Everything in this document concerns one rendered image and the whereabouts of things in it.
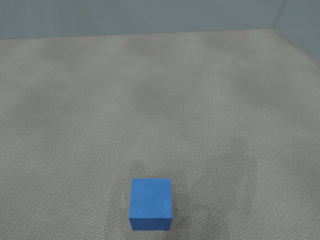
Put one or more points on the carton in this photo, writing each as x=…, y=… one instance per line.
x=151, y=204

